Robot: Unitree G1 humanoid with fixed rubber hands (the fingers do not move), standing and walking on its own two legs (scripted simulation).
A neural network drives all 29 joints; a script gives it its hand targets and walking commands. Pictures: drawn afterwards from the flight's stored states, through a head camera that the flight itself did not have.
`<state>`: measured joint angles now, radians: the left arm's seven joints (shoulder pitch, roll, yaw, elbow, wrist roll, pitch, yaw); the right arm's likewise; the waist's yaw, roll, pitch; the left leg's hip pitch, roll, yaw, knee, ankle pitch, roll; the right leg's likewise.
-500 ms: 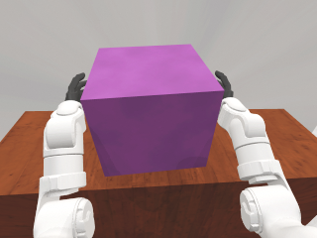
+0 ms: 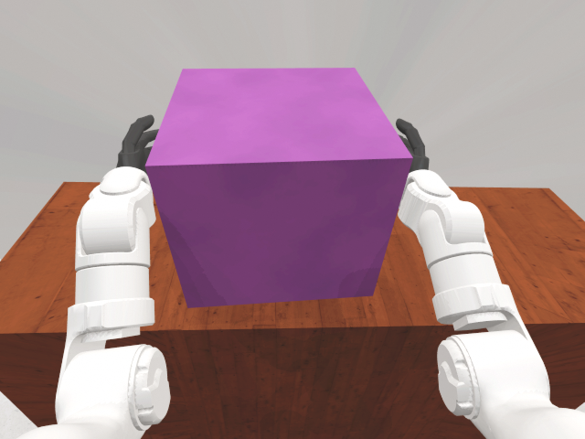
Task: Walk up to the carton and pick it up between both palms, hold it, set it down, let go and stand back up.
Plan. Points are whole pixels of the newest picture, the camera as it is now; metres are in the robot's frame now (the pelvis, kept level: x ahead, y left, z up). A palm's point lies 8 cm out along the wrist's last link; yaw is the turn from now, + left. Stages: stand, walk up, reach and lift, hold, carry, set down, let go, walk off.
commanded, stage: hold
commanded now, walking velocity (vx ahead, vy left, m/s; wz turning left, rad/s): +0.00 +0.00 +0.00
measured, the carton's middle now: (276, 180) +0.42 +0.01 +0.19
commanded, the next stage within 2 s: none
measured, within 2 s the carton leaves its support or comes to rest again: neither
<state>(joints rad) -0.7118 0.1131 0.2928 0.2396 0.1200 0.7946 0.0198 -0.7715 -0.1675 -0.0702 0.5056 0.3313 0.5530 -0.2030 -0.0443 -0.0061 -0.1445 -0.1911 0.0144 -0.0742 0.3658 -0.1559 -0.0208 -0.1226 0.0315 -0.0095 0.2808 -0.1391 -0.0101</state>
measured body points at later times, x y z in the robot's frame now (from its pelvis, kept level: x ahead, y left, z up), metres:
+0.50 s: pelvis +0.01 +0.01 +0.00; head -0.07 +0.03 +0.44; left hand +0.37 +0.17 +0.24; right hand +0.37 -0.18 +0.25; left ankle +0.03 +0.13 -0.75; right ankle +0.01 -0.11 -0.75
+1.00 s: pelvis +0.00 +0.00 +0.00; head -0.06 +0.02 +0.45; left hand +0.38 +0.19 +0.23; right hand +0.39 -0.17 +0.23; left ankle +0.03 +0.13 -0.75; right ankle +0.01 -0.11 -0.75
